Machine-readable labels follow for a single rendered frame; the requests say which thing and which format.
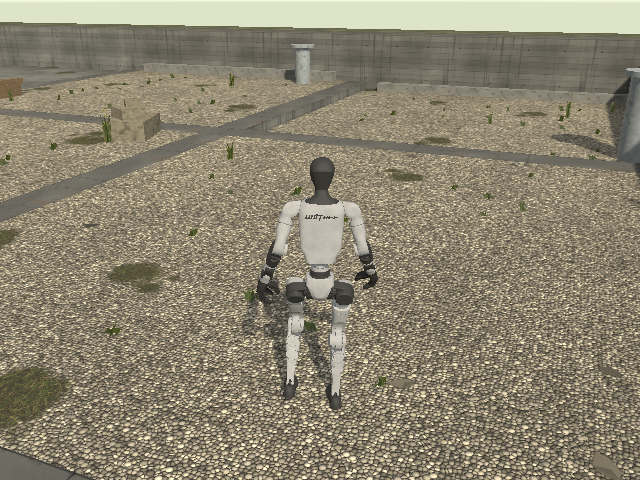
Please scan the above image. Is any humanoid robot torso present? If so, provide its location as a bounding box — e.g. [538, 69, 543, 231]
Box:
[298, 196, 344, 300]

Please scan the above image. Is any left robot hand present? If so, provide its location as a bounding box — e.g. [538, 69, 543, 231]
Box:
[256, 279, 280, 304]

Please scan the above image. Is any left robot upper arm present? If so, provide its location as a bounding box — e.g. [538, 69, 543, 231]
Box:
[272, 200, 301, 256]

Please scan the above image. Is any robot left thigh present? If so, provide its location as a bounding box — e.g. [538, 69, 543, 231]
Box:
[286, 277, 306, 334]

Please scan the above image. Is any right robot upper arm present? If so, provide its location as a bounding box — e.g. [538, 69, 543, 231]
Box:
[342, 201, 370, 256]

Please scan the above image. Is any robot right forearm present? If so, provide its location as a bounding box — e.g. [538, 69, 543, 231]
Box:
[359, 240, 376, 275]

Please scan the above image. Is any right robot hand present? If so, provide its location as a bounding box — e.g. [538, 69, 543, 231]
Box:
[355, 271, 378, 289]

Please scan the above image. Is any robot left forearm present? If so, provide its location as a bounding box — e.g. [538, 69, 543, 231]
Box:
[259, 240, 281, 284]

